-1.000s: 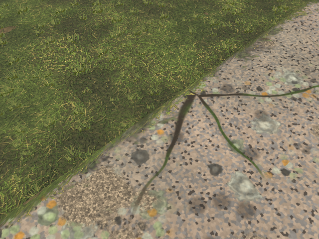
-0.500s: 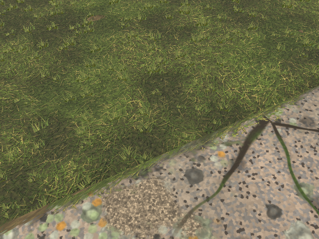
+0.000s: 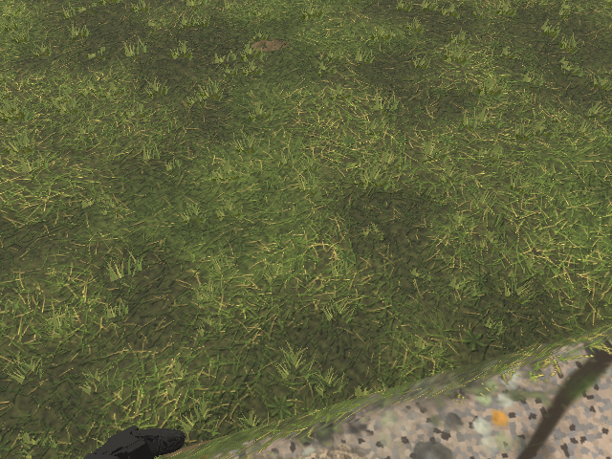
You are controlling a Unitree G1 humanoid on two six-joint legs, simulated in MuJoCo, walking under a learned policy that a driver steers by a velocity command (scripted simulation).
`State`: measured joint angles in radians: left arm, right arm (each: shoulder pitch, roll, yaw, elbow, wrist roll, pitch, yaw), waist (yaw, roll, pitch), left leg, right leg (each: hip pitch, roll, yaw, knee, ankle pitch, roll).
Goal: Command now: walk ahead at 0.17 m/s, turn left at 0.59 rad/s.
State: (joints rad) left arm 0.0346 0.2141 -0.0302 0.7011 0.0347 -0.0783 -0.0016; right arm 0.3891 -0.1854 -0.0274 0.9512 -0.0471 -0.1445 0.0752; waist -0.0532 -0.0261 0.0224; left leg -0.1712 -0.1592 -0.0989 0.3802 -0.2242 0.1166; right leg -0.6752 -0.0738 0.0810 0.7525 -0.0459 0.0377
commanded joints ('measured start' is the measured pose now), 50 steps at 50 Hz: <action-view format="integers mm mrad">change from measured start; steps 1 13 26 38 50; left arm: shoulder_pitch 21 -38 16 -12 602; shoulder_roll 120 145 189 190 226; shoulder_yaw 40 80 99 112 119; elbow -11 -22 16 46 198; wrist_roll -9 -33 -45 -4 56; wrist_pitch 8 -46 -8 4 -75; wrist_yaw -2 36 -1 -22 -19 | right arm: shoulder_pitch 49 15 -258 -40 -201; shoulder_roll -200 -117 -201 -291 -128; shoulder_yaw -69 -32 -28 -80 -14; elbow -65 -190 -278 -172 -184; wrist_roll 14 -35 56 11 -37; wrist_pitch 8 88 52 61 40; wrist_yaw -8 -51 4 -33 -32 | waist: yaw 43 -30 99 -17 267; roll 84 -64 72 161 -147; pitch -45 -110 -52 63 23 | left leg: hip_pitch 35 -140 -184 19 -636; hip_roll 267 171 275 362 88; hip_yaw -215 85 -71 -188 -67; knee -8 761 -53 -169 692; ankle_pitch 817 -297 -185 -462 -360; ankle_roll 73 -196 7 116 -22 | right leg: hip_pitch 138 328 466 241 1085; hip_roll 62 -134 7 69 -302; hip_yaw -47 -9 -137 -206 561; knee -171 -594 -348 -227 -584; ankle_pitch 84 298 -83 -334 -303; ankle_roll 8 -289 -40 -70 -403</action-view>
